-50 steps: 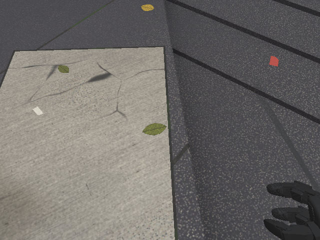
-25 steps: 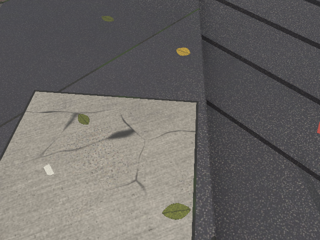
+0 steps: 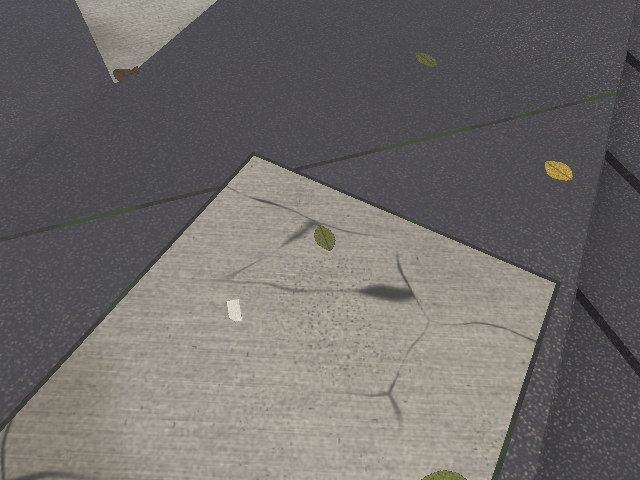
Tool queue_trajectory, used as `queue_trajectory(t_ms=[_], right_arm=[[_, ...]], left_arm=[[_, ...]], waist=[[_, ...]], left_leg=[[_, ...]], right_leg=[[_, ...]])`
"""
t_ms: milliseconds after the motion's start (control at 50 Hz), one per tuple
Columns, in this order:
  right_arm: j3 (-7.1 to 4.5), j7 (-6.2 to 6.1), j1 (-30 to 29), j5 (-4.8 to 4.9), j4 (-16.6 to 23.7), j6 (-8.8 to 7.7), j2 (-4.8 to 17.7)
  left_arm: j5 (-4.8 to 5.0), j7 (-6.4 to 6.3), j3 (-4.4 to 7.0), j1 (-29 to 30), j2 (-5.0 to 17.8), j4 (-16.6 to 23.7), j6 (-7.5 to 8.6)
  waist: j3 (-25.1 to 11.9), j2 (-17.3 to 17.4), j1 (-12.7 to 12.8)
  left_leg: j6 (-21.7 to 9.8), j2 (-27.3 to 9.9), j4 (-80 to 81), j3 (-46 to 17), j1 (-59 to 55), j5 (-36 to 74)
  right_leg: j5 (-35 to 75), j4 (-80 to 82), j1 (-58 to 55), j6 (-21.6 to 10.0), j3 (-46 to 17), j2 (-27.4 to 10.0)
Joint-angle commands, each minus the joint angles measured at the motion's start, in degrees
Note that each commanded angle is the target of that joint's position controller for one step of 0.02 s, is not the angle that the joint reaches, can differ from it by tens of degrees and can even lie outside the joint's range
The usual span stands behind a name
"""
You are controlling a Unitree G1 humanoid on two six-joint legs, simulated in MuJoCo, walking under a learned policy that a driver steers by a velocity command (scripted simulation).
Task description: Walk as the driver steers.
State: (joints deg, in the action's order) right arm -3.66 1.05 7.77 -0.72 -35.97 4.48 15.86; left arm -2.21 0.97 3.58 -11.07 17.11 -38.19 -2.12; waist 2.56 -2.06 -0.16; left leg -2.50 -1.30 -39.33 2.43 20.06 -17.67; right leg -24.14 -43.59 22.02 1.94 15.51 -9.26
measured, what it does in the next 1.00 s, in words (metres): walks ahead, turning left: right foot, then left foot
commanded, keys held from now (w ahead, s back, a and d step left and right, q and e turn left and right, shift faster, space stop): q+shift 0.04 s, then w+q+shift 0.34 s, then q+shift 0.62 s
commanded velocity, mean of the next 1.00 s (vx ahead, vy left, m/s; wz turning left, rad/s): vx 0.33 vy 0.00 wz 0.98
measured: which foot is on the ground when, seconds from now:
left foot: down 0.00-0.44, up 0.46-0.82, down 0.84-1.00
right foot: up 0.00-0.42, down 0.44-0.82, up 0.84-1.00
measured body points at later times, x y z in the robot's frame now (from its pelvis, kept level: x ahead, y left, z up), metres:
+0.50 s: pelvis +0.15 +0.03 +0.01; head +0.17 +0.04 +0.46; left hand +0.22 +0.35 -0.05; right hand +0.36 -0.19 -0.09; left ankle +0.02 +0.08 -0.68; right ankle +0.22 -0.06 -0.72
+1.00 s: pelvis +0.30 +0.18 +0.00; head +0.35 +0.24 +0.44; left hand +0.18 +0.44 -0.11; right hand +0.61 +0.13 -0.11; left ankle +0.33 +0.27 -0.72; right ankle +0.40 +0.04 -0.63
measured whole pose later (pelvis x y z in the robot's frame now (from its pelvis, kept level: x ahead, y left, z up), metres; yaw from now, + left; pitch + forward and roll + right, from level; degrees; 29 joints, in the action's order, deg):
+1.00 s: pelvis +0.30 +0.18 +0.00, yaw +55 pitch +1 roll +0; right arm -4.1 0.3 9.7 0.2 -36.8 2.4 17.4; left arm -2.2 -0.7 1.3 -8.7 15.0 -37.4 -1.3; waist 9.4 -0.3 0.1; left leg -7.3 10.1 -30.1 -1.5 24.1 -6.3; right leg -26.3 -70.6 28.6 4.0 -1.8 -4.2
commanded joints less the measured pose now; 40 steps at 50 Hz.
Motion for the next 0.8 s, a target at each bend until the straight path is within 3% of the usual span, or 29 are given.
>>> queue_trajectory(t_ms=[20,40,60,80,120,160,220,340,380,400,420,440,460,480,500,520,540,560,580,620,720,760,800], right_arm=[[-5.18,-2.3,7.52,-0.18,3.38,-1.47,15.51],[-4.32,-2.67,4.8,-0.19,3.5,-1.28,13.1],[-3.96,-2.79,2.59,-0.08,3.9,-1.04,11.2],[-3.78,-2.67,1.89,0.0,4.51,-1.08,10.26],[-3.23,-1.47,4.49,0.12,4.33,-1.93,9.08],[-3.73,-1.05,8.08,-0.11,3.43,-2.99,10.09],[-3.69,-1.19,11.69,-0.2,1.89,-4.56,9.81],[-3.62,-0.48,10.43,0.1,1.93,-6.52,10.82],[-3.37,0.06,5.76,0.31,3.04,-6.9,10.65],[-3.4,0.24,4.24,-0.11,3.02,-6.92,10.92],[-3.13,0.27,4.45,-0.19,2.33,-7.24,9.94],[-2.18,0.19,5.68,0.28,2.14,-8.13,6.65],[-0.9,-0.19,5.28,1.43,4.72,-8.54,3.14],[-1.4,-1.12,5.93,-0.66,3.79,-7.73,7.55],[-2.02,-0.93,3.36,-1.56,2.97,-7.09,9.43],[-1.99,-0.23,2.04,-1.57,2.69,-6.53,8.65],[-2.1,0.56,2.21,-1.42,2.63,-5.67,8.08],[-2.0,1.41,2.67,-1.46,2.65,-4.69,7.39],[-1.71,1.93,2.39,-1.53,3.09,-3.91,6.57],[-1.09,2.5,-0.41,-1.7,4.68,-3.08,5.3],[0.55,4.25,-6.26,-0.95,6.71,-2.89,2.56],[0.38,4.12,-5.73,-1.1,6.15,-2.87,3.26],[-0.76,2.85,1.22,-1.85,4.12,-3.07,5.62]], left_arm=[[-0.18,-0.58,0.88,3.96,3.67,8.55,-1.42],[0.76,-0.95,0.86,3.83,3.75,8.09,-0.83],[0.48,-0.93,1.04,2.92,4.23,6.83,0.1],[-0.6,-0.82,1.54,2.38,5.46,6.01,0.49],[-0.94,-0.2,1.92,3.24,6.04,5.28,0.34],[-0.42,0.31,1.68,5.65,5.04,5.66,0.56],[-0.19,0.18,1.18,8.4,4.13,5.2,1.24],[1.14,-0.18,0.09,13.72,3.55,6.93,2.5],[2.24,-0.8,0.15,10.51,3.84,6.56,3.08],[2.59,-1.38,0.59,4.76,4.65,4.99,3.51],[2.36,-2.25,1.33,-2.17,6.28,3.28,4.15],[1.06,-3.43,2.63,-8.94,10.96,2.67,4.83],[-1.11,-4.15,3.9,-13.92,17.33,3.31,5.11],[-1.57,-4.02,3.81,-10.49,15.1,2.6,5.24],[-1.11,-3.78,2.41,-8.58,9.44,3.24,5.24],[-0.73,-3.44,1.44,-6.59,6.29,3.27,5.39],[-0.24,-3.19,0.78,-4.75,4.59,3.2,5.49],[0.3,-3.01,0.31,-4.48,3.92,2.75,5.62],[0.76,-2.59,0.19,-4.77,4.11,2.11,5.76],[1.13,-2.14,0.16,-5.73,4.7,0.94,5.83],[1.55,-2.57,0.57,-2.73,6.78,-0.2,5.08],[1.87,-2.53,1.16,-4.45,8.43,-1.25,4.84],[2.83,-2.41,1.83,-5.19,10.3,-1.53,4.23]], waist=[[-3.62,14.84,-3.83],[-2.52,14.36,-2.0],[-3.93,12.52,-0.87],[-5.4,13.1,-1.08],[-6.21,10.42,-1.87],[-5.03,7.35,-2.58],[-3.59,7.55,-3.95],[-1.32,7.72,-4.04],[-0.67,7.65,-1.07],[-1.61,6.39,1.89],[-3.25,3.17,5.39],[-7.51,-3.42,8.14],[-13.99,-15.4,9.5],[-9.53,-10.88,5.69],[-4.45,-3.19,5.15],[-1.02,1.04,4.17],[-0.79,-0.08,2.62],[-0.67,-3.3,1.86],[-1.47,-5.26,1.31],[-2.02,-5.82,1.34],[0.47,-5.6,0.84],[-0.55,-4.91,0.5],[-4.76,-4.56,-2.49]], left_leg=[[-14.3,-16.41,20.96,-31.89,-10.8,20.53],[-12.73,-12.82,20.1,-26.3,-9.7,18.92],[-11.01,-8.23,22.15,-23.41,-9.3,4.13],[-10.96,-6.18,24.07,-23.78,-9.23,-7.59],[-11.62,-5.67,26.93,-27.36,-11.36,-17.09],[-12.2,-5.94,28.05,-30.5,-13.99,-18.79],[-13.01,-5.64,27.89,-32.61,-16.6,-16.14],[-13.88,-3.52,24.63,-36.31,-9.53,-11.21],[-12.11,-2.44,23.43,-37.0,-0.73,-9.46],[-10.36,-0.56,21.21,-36.7,5.16,-8.93],[-7.92,2.87,15.43,-33.89,11.77,-9.46],[-4.82,7.85,2.67,-26.6,17.74,-11.56],[-2.16,14.55,-14.16,-14.61,26.71,-18.63],[-2.13,8.19,-22.46,-11.55,29.42,-13.58],[-1.99,4.95,-26.07,-10.13,29.01,-9.38],[-1.28,2.97,-27.13,-9.22,27.71,-6.09],[-0.22,1.38,-27.7,-8.28,25.98,-3.49],[1.0,0.97,-29.08,-6.64,25.35,-2.44],[1.99,0.85,-30.4,-5.2,24.89,-1.82],[3.35,0.56,-28.68,-3.5,24.6,0.07],[1.84,0.01,-6.46,1.87,13.11,11.36],[-0.04,2.38,-0.89,5.76,6.85,9.95],[-2.67,6.11,2.62,6.55,-1.91,6.77]], right_leg=[[-10.8,-21.84,21.56,3.79,-13.94,5.29],[-4.7,-21.57,21.46,3.47,-15.08,4.93],[1.31,-19.63,18.86,3.45,-15.91,4.25],[4.26,-20.1,17.76,3.13,-15.23,5.01],[5.85,-19.03,18.46,2.92,-15.8,6.36],[6.09,-14.29,20.21,2.61,-16.39,7.31],[7.58,-8.17,21.21,2.71,-17.65,8.22],[6.28,4.9,11.8,2.32,-19.43,10.32],[7.42,11.12,-0.51,1.38,-20.17,10.75],[7.64,15.25,-11.78,0.56,-19.54,11.93],[8.78,19.53,-24.78,-0.17,-19.23,11.19],[0.27,22.93,-36.77,-2.03,-27.16,2.18],[-18.07,31.23,-44.56,-7.63,-51.93,-15.14],[-16.57,31.76,-37.2,-10.87,-58.12,-17.22],[-8.42,29.64,-31.92,-11.18,-49.9,-14.78],[4.83,29.11,-27.43,-10.7,-40.33,-11.83],[15.98,28.01,-25.34,-9.47,-32.97,-9.03],[29.42,26.61,-23.99,-8.65,-26.7,-6.98],[41.95,25.02,-23.43,-8.51,-21.82,-6.06],[51.83,24.24,-22.08,-8.73,-16.04,-6.13],[47.12,25.19,-16.12,-6.35,-5.07,-3.58],[54.66,21.54,-17.36,-5.19,-2.85,-3.59],[63.58,9.9,-18.52,-4.77,-2.11,-4.28]])
Keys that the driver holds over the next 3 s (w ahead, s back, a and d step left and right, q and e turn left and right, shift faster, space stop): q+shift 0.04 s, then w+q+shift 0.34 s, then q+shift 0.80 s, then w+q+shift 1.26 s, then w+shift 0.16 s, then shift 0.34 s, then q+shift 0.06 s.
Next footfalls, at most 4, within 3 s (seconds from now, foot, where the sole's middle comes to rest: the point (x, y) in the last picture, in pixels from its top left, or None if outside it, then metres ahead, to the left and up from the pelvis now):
0.44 right None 0.25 -0.05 -0.76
0.84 left None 0.35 0.30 -0.76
1.34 right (178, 449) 0.53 0.26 -0.76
1.86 left None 0.32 0.64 -0.76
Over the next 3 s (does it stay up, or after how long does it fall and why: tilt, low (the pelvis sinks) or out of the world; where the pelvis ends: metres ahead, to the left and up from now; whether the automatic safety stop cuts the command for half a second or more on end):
stays up -0.18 1.26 0.02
